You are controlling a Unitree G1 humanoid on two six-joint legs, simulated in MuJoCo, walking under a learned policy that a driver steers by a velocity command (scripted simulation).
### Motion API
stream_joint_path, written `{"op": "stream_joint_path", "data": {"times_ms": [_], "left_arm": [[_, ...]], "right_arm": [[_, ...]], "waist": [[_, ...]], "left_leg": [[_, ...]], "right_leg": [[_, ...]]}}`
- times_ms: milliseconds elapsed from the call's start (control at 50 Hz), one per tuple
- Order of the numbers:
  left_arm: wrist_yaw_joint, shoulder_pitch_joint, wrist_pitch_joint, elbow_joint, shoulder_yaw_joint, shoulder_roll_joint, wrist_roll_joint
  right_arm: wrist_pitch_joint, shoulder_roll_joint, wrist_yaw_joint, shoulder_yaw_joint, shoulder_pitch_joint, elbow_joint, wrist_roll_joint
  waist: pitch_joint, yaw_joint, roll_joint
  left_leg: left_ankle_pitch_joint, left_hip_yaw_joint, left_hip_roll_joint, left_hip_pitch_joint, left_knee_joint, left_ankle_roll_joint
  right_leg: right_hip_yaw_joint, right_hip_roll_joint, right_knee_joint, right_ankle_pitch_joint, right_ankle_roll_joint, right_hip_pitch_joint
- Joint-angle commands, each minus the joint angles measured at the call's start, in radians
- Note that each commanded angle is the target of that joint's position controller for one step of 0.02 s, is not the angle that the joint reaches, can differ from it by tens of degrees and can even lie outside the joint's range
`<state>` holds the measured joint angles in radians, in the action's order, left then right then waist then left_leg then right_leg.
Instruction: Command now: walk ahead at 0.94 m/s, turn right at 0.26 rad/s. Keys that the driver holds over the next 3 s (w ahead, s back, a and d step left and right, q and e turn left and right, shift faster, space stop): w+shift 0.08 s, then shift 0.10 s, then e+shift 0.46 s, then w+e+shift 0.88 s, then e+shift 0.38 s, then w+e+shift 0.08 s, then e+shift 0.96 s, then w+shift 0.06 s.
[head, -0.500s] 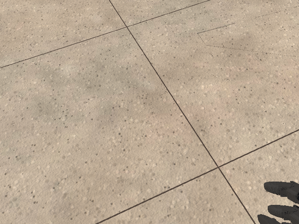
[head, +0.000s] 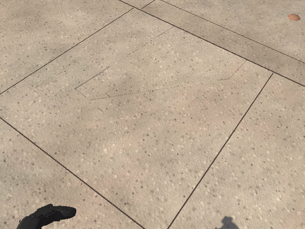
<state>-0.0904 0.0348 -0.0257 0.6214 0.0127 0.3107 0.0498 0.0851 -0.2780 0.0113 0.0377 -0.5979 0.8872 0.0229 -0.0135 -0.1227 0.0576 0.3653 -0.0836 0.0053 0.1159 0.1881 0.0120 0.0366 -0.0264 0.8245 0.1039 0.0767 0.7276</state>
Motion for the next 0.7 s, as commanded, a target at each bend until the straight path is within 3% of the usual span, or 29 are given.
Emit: {"op": "stream_joint_path", "data": {"times_ms": [20, 40, 60, 80, 100, 120, 140, 160, 180, 200, 220, 240, 260, 300, 320, 360, 400, 440, 460, 480, 500, 520, 540, 560, 580, 620, 640, 660, 700], "left_arm": [[-0.004, -0.209, -0.031, -0.124, -0.024, 0.006, 0.001], [0.007, -0.178, -0.03, -0.111, -0.022, 0.014, 0.002], [0.02, -0.086, -0.029, -0.085, -0.012, 0.041, 0.004], [0.038, 0.113, -0.029, -0.024, 0.008, 0.08, -0.001], [0.059, 0.332, -0.035, 0.047, 0.029, 0.123, 0.005], [0.082, 0.441, -0.034, 0.091, 0.05, 0.192, 0.021], [0.095, 0.412, -0.029, 0.075, 0.061, 0.226, 0.015], [0.098, 0.397, -0.027, 0.087, 0.063, 0.182, -0.019], [0.097, 0.35, -0.037, 0.117, 0.051, 0.145, -0.029], [0.079, 0.252, -0.058, 0.066, 0.045, 0.1, -0.093], [0.076, 0.192, -0.064, 0.067, 0.043, 0.084, -0.086], [0.078, 0.172, -0.066, 0.066, 0.037, 0.06, -0.066], [0.079, 0.167, -0.069, 0.069, 0.039, 0.056, -0.061], [0.091, 0.136, -0.066, 0.069, 0.045, 0.069, -0.077], [0.1, 0.122, -0.059, 0.066, 0.053, 0.089, -0.075], [0.117, 0.186, -0.039, 0.084, 0.075, 0.123, -0.083], [0.123, 0.268, -0.022, 0.114, 0.088, 0.149, -0.098], [0.13, 0.26, -0.01, 0.109, 0.092, 0.139, -0.1], [0.133, 0.224, -0.006, 0.092, 0.092, 0.125, -0.098], [0.133, 0.198, -0.002, 0.07, 0.089, 0.106, -0.093], [0.128, 0.235, 0.0, 0.037, 0.066, 0.027, -0.061], [0.117, 0.477, 0.003, 0.058, 0.052, -0.002, -0.067], [0.106, 0.546, 0.014, 0.071, 0.071, 0.118, -0.086], [0.109, 0.433, 0.038, 0.069, 0.093, 0.176, -0.094], [0.12, 0.346, 0.06, 0.052, 0.101, 0.18, -0.097], [0.138, 0.317, 0.096, 0.027, 0.101, 0.135, -0.098], [0.143, 0.315, 0.101, 0.015, 0.096, 0.1, -0.092], [0.141, 0.314, 0.097, 0.003, 0.089, 0.071, -0.088], [0.123, 0.278, 0.08, -0.02, 0.086, 0.068, -0.077]], "right_arm": [[0.01, -0.145, -0.01, 0.017, -0.009, -0.002, -0.003], [0.006, -0.165, -0.018, 0.017, -0.014, 0.013, -0.005], [0.002, -0.193, -0.028, 0.019, -0.01, 0.025, -0.005], [-0.004, -0.225, -0.035, 0.022, 0.022, 0.026, -0.004], [-0.006, -0.223, -0.036, 0.018, 0.085, 0.013, -0.016], [-0.001, -0.12, -0.025, -0.003, 0.076, -0.024, -0.009], [0.0, -0.045, -0.015, -0.018, -0.007, -0.067, -0.045], [-0.002, -0.164, -0.028, 0.012, 0.135, -0.092, -0.031], [0.002, -0.128, -0.025, 0.004, 0.196, -0.12, -0.038], [0.035, -0.133, -0.032, 0.008, 0.237, -0.145, -0.058], [0.041, -0.129, -0.033, 0.014, 0.245, -0.145, -0.052], [0.037, -0.113, -0.029, 0.013, 0.243, -0.145, -0.043], [0.032, -0.094, -0.025, 0.013, 0.243, -0.159, -0.034], [0.024, -0.068, -0.02, 0.008, 0.298, -0.204, -0.018], [0.025, -0.048, -0.021, 0.0, 0.359, -0.232, -0.013], [0.03, -0.02, -0.016, -0.011, 0.441, -0.254, 0.001], [0.019, -0.048, -0.013, 0.004, 0.49, -0.282, -0.011], [0.003, -0.109, -0.019, 0.026, 0.507, -0.306, -0.019], [0.001, -0.135, -0.024, 0.036, 0.463, -0.3, -0.014], [0.001, -0.154, -0.03, 0.044, 0.377, -0.283, 0.002], [-0.002, -0.202, -0.04, 0.048, 0.278, -0.278, 0.023], [-0.012, -0.17, -0.032, 0.024, 0.285, -0.305, 0.064], [-0.028, -0.187, -0.028, 0.045, 0.374, -0.317, 0.022], [-0.044, -0.117, -0.037, 0.032, 0.462, -0.354, 0.008], [-0.059, -0.071, -0.044, 0.018, 0.505, -0.348, -0.001], [-0.07, -0.086, -0.046, 0.02, 0.569, -0.33, 0.007], [-0.066, -0.097, -0.046, 0.028, 0.577, -0.322, 0.013], [-0.06, -0.11, -0.044, 0.037, 0.56, -0.308, 0.011], [-0.045, -0.148, -0.043, 0.059, 0.53, -0.282, -0.014]], "waist": [[0.146, 0.036, -0.184], [0.103, 0.065, -0.206], [0.033, 0.13, -0.238], [-0.07, 0.239, -0.26], [-0.16, 0.358, -0.24], [-0.275, 0.332, -0.088], [-0.406, 0.241, 0.111], [-0.305, 0.273, -0.088], [-0.145, 0.225, -0.051], [-0.081, 0.188, -0.082], [-0.048, 0.135, -0.079], [-0.006, 0.1, -0.068], [0.011, 0.078, -0.054], [0.068, 0.052, -0.033], [0.09, 0.057, -0.022], [0.031, 0.102, -0.022], [-0.015, 0.125, 0.002], [-0.024, 0.098, 0.027], [-0.049, 0.057, 0.035], [-0.11, 0.007, 0.028], [-0.268, 0.003, -0.115], [-0.468, 0.098, -0.325], [-0.547, 0.131, -0.349], [-0.397, 0.11, -0.226], [-0.245, 0.108, -0.145], [-0.082, 0.15, -0.158], [-0.055, 0.155, -0.179], [-0.075, 0.154, -0.194], [-0.116, 0.138, -0.209]], "left_leg": [[-0.873, 0.053, -0.207, -0.088, -0.078, 0.068], [-1.166, 0.033, -0.219, -0.064, -0.005, 0.07], [-1.42, 0.02, -0.246, -0.05, 0.13, 0.073], [-1.49, 0.017, -0.265, -0.081, 0.346, 0.078], [-1.345, -0.003, -0.239, -0.229, 0.622, 0.067], [-0.521, -0.002, -0.14, -0.451, 0.96, 0.067], [0.168, 0.067, 0.016, -0.775, 1.325, 0.036], [0.06, 0.154, -0.029, -0.845, 1.316, 0.046], [0.017, 0.15, -0.053, -0.847, 1.238, 0.042], [0.048, 0.161, -0.086, -0.848, 1.191, 0.01], [0.011, 0.153, -0.112, -0.831, 1.121, -0.011], [-0.009, 0.15, -0.118, -0.795, 1.092, -0.028], [-0.024, 0.15, -0.115, -0.788, 1.036, -0.045], [-0.053, 0.115, -0.085, -0.735, 0.85, -0.078], [-0.117, 0.084, -0.052, -0.684, 0.715, -0.089], [-0.375, 0.037, 0.042, -0.486, 0.459, -0.094], [-0.524, 0.074, 0.094, -0.353, 0.343, -0.087], [-0.503, 0.139, 0.074, -0.322, 0.288, -0.061], [-0.529, 0.15, 0.05, -0.272, 0.257, -0.042], [-0.628, 0.158, 0.004, -0.16, 0.226, -0.012], [-1.079, 0.314, -0.212, 0.084, 0.342, 0.074], [-1.43, 0.61, -0.512, 0.274, 0.394, 0.256], [-1.027, 0.741, -0.567, 0.217, 0.318, 0.33], [-0.708, 0.589, -0.458, 0.09, 0.262, 0.293], [-0.516, 0.457, -0.378, -0.057, 0.22, 0.24], [-0.413, 0.299, -0.289, -0.312, 0.139, 0.206], [-0.42, 0.228, -0.27, -0.375, 0.107, 0.201], [-0.31, 0.202, -0.276, -0.378, 0.069, 0.202], [-0.044, 0.225, -0.321, -0.338, 0.0, 0.211]], "right_leg": [[-0.17, -0.03, -0.184, 0.025, 0.048, -0.104], [-0.201, -0.074, -0.197, 0.062, 0.066, -0.205], [-0.205, -0.107, -0.188, 0.114, 0.088, -0.334], [-0.164, -0.113, -0.207, 0.151, 0.117, -0.538], [-0.075, -0.047, -0.301, 0.068, 0.155, -0.816], [0.174, 0.19, -0.312, 0.229, 0.173, -1.067], [0.702, 0.476, -0.367, 0.022, 0.303, -1.269], [0.567, 0.419, -0.385, -0.318, 0.28, -1.161], [0.391, 0.367, -0.4, -0.585, 0.265, -1.007], [0.329, 0.288, -0.466, -0.564, 0.258, -0.892], [0.283, 0.249, -0.5, -0.533, 0.244, -0.81], [0.26, 0.22, -0.543, -0.566, 0.237, -0.72], [0.248, 0.21, -0.558, -0.608, 0.236, -0.675], [0.173, 0.153, -0.581, -0.683, 0.22, -0.507], [0.122, 0.107, -0.577, -0.7, 0.2, -0.416], [0.074, 0.022, -0.515, -0.598, 0.125, -0.328], [0.151, 0.028, -0.461, -0.414, 0.065, -0.325], [0.236, 0.039, -0.379, -0.335, 0.027, -0.39], [0.254, 0.025, -0.288, -0.328, 0.002, -0.411], [0.244, -0.018, -0.138, -0.296, -0.038, -0.412], [0.185, -0.089, 0.165, 0.158, -0.088, -0.312], [0.202, -0.157, 0.467, 0.739, -0.117, -0.177], [0.194, -0.048, 0.617, 0.596, -0.138, -0.158], [0.129, 0.01, 0.626, 0.498, -0.165, -0.106], [0.08, 0.039, 0.59, 0.424, -0.178, -0.067], [0.04, 0.075, 0.5, 0.374, -0.186, -0.13], [0.015, 0.08, 0.445, 0.358, -0.182, -0.172], [-0.005, 0.098, 0.389, 0.335, -0.172, -0.182], [-0.021, 0.139, 0.297, 0.303, -0.137, -0.185]]}}
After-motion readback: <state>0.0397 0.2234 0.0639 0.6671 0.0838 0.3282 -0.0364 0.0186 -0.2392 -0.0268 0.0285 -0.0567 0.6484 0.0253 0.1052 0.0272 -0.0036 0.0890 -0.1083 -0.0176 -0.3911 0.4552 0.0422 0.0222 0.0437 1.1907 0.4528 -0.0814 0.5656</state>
